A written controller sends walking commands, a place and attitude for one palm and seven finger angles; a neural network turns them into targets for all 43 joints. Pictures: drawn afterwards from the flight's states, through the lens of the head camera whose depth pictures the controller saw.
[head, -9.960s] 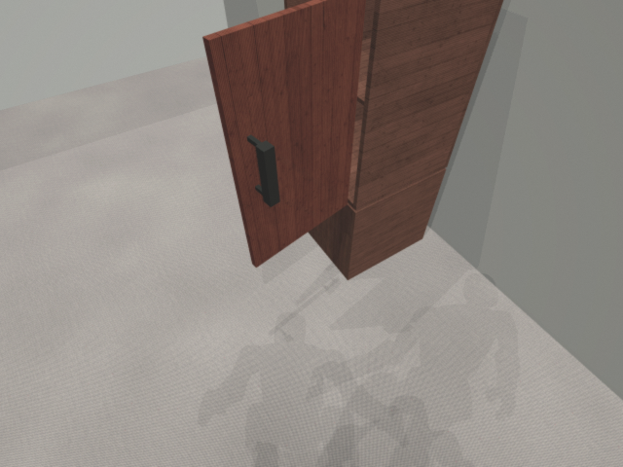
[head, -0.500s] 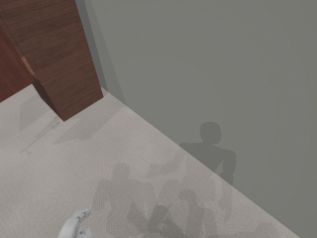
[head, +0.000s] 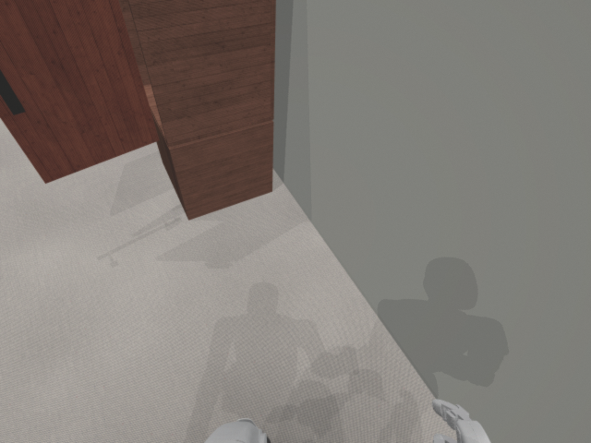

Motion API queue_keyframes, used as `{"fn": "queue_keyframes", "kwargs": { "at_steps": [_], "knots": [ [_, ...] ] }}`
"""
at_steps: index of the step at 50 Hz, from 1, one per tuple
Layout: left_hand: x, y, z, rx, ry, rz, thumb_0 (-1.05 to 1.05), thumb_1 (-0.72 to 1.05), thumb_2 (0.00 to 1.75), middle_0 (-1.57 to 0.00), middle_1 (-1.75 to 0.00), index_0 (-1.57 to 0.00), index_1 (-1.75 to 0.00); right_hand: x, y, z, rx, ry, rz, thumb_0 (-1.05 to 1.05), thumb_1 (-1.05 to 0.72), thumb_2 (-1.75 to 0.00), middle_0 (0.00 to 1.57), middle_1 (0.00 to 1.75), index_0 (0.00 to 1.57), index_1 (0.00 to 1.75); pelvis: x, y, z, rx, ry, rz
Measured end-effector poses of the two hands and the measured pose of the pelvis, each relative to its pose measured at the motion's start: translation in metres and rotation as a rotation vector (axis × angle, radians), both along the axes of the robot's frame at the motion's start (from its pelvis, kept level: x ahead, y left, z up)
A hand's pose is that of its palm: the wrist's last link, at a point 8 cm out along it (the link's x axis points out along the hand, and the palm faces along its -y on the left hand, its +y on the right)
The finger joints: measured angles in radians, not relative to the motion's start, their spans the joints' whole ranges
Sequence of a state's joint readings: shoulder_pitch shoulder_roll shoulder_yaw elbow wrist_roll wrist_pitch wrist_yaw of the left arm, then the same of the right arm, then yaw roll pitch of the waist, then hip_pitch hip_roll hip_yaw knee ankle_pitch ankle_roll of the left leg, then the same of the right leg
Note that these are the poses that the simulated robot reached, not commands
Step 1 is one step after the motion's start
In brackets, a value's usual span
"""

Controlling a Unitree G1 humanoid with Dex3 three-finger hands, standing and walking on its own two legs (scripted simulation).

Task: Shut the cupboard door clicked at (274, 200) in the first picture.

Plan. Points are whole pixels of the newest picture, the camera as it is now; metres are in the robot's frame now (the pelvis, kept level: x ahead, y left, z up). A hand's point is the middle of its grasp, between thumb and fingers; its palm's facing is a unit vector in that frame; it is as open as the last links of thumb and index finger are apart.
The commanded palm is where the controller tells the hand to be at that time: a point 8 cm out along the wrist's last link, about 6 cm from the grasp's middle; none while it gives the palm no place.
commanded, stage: walk to a spot facing it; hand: left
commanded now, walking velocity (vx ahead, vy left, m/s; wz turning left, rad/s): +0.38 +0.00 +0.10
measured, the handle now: out of the picture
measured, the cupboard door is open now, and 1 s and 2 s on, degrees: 100 100 100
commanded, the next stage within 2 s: turn to face it in 0.52 s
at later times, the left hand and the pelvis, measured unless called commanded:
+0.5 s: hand (216, 305) +0.35 +0.18 -0.13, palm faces -0.06 -0.99 -0.15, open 7.4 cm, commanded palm none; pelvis +0.21 +0.00 +0.03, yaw -1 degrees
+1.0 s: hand (213, 291) +0.39 +0.20 -0.18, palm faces +0.22 -0.96 -0.17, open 7.3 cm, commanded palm none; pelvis +0.39 +0.00 +0.01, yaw +9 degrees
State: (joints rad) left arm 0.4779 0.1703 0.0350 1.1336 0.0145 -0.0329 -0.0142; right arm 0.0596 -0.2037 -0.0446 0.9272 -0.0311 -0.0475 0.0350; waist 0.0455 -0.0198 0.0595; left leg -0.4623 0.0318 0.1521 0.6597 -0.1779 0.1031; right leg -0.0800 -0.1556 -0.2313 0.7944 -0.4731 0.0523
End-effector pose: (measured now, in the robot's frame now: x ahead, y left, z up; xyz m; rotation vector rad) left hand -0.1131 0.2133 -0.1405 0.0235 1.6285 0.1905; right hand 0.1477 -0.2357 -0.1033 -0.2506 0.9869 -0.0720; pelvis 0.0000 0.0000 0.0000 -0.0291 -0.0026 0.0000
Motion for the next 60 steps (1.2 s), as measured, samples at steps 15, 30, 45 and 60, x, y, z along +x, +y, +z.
{"fn": "queue_keyframes", "kwargs": {
  "at_steps": [15,30,45,60],
  "knots": [
    [0.292,0.039,0.029,0.029,-0.456,-0.078,0.01,0.92,0.89,-0.20,-0.30,-0.19,-0.30,-0.025,0.013,0.014,-0.036,0.284,-0.163,-0.01,-0.94,-0.90,0.20,0.30,0.21,0.30,0.114,0.021,0.034,0.013,-0.013,0.031],
    [0.528,-0.019,0.022,0.022,-0.577,-0.281,0.01,0.91,0.90,-0.20,-0.30,-0.19,-0.30,-0.037,0.027,-0.006,0.093,0.696,-0.348,0.01,-0.91,-0.90,0.20,0.30,0.20,0.30,0.265,-0.022,0.009,0.031,0.012,-0.009],
    [0.506,0.008,0.017,0.096,-0.396,-0.022,-0.02,0.95,0.89,-0.21,-0.30,-0.20,-0.30,0.277,-0.020,0.000,-0.011,0.285,-0.075,0.01,-0.91,-0.90,0.20,0.30,0.20,0.29,0.358,-0.023,0.024,0.006,0.001,0.115],
    [0.510,0.066,0.012,0.143,-0.352,0.148,0.01,0.92,0.89,-0.20,-0.30,-0.19,-0.30,0.435,0.036,0.018,-0.094,0.092,0.187,0.00,-0.91,-0.90,0.20,0.30,0.20,0.30,0.403,0.017,0.018,-0.019,0.031,0.251]
  ]
}}
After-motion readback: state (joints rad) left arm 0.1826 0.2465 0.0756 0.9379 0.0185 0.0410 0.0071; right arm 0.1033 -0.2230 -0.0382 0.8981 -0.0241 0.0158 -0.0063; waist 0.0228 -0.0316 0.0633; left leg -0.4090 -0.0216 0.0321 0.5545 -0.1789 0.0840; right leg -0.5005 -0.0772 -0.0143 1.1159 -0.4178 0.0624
